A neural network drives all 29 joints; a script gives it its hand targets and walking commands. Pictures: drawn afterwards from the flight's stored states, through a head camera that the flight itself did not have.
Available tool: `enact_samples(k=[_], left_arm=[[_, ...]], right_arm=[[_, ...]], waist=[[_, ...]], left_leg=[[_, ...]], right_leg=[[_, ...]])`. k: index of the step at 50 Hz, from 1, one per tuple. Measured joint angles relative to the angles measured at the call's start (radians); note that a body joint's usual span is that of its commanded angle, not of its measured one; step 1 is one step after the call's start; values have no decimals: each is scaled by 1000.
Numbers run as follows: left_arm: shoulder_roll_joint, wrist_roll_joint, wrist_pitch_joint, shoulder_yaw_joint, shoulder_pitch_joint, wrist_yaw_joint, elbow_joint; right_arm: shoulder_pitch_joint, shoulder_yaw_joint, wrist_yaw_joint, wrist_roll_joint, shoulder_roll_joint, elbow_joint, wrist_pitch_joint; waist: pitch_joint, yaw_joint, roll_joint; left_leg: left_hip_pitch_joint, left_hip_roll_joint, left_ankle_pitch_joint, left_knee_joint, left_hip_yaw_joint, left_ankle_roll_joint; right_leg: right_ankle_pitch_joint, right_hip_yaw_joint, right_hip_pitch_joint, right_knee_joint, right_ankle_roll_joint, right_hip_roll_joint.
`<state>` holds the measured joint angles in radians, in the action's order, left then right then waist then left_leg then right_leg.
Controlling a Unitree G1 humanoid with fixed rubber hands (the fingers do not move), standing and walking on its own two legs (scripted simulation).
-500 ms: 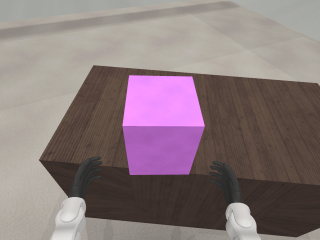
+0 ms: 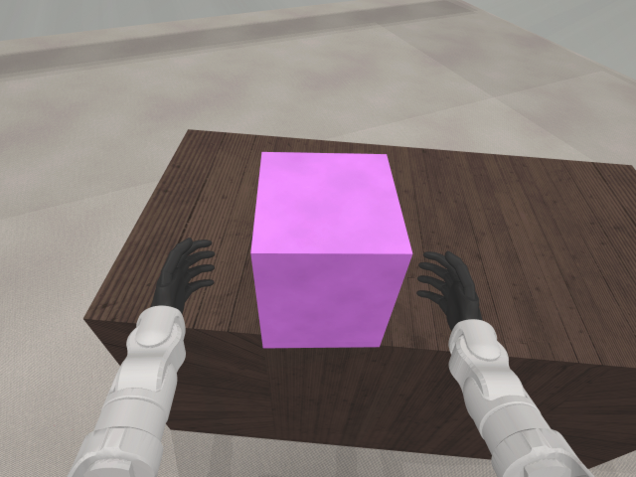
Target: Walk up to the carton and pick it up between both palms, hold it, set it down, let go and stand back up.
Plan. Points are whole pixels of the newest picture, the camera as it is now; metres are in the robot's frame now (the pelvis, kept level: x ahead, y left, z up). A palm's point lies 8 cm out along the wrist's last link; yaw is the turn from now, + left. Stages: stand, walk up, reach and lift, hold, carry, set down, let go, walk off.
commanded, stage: reach and lift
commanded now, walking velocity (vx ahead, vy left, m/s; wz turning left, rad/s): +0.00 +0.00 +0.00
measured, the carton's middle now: (323, 253) +0.47 +0.03 -0.01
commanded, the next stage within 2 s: none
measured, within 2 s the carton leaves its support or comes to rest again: neither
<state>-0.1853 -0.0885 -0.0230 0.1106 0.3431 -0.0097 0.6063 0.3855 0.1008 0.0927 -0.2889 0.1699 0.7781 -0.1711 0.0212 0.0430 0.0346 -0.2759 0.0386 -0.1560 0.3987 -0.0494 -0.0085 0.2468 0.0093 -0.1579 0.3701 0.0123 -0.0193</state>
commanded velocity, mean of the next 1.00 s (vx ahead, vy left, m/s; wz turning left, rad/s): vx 0.00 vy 0.00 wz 0.00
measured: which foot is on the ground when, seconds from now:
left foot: down 0.00-1.00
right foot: down 0.00-1.00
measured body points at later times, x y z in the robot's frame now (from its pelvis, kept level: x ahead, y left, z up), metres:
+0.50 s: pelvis +0.00 +0.00 +0.00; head +0.03 +0.01 +0.45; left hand +0.40 +0.23 +0.10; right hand +0.43 -0.15 +0.10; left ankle +0.03 +0.12 -0.74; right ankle -0.04 -0.11 -0.74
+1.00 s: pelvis -0.01 +0.00 +0.00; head +0.04 +0.01 +0.45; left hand +0.45 +0.24 +0.15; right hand +0.48 -0.14 +0.15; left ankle +0.03 +0.12 -0.74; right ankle -0.03 -0.11 -0.74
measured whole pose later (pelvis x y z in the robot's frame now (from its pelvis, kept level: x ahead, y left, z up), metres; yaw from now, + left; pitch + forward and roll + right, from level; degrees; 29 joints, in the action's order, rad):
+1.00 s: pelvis -0.01 +0.00 +0.00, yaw +0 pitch +13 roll -2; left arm -0.33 -0.21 0.18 0.05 1.05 -0.05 1.07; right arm 1.10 0.08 0.13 -0.40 0.29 1.16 0.14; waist 0.14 0.07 0.02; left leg -0.50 0.06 -0.12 0.40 -0.02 -0.02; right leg 0.19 0.02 -0.37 0.34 0.02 -0.04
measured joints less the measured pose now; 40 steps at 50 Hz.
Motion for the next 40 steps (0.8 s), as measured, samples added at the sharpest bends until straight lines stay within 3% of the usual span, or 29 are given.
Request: enact_samples(k=[17, 31, 40], left_arm=[[-25, -13, 173, 39, 208, -6, 15], [-71, -36, 225, 40, 417, -17, 170], [-114, -84, 210, -7, 561, -33, 322]], right_arm=[[236, -16, 48, -35, 36, 22, 177], [439, -14, 60, -68, 69, 153, 260], [581, -16, 49, -88, 96, 268, 292]], waist=[[18, 14, -17], [50, 26, -24], [93, 27, -19]], left_leg=[[-58, 9, 20, -9, 7, -5], [-113, 16, 26, -7, 11, -7], [-175, 17, 31, 0, 19, -8]], right_leg=[[-23, 0, -57, -14, 4, -12], [-38, -1, -107, -26, 5, -20], [-43, 5, -166, -22, 5, -22]])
